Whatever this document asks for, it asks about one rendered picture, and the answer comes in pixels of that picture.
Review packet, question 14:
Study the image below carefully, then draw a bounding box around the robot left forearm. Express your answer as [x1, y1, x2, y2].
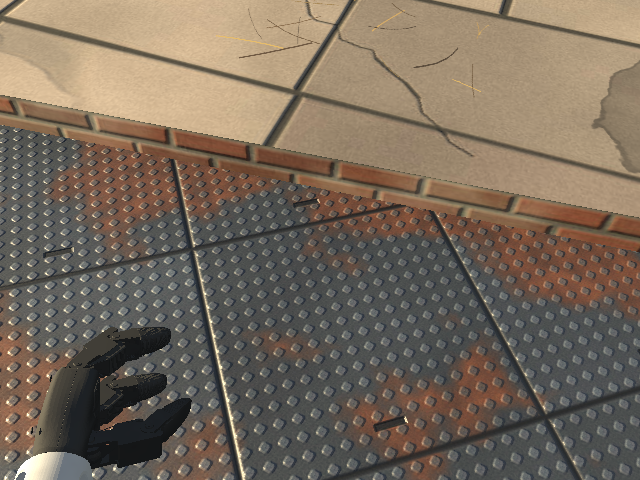
[14, 452, 93, 480]

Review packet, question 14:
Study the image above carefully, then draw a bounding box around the robot left hand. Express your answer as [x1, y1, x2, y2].
[31, 327, 192, 469]

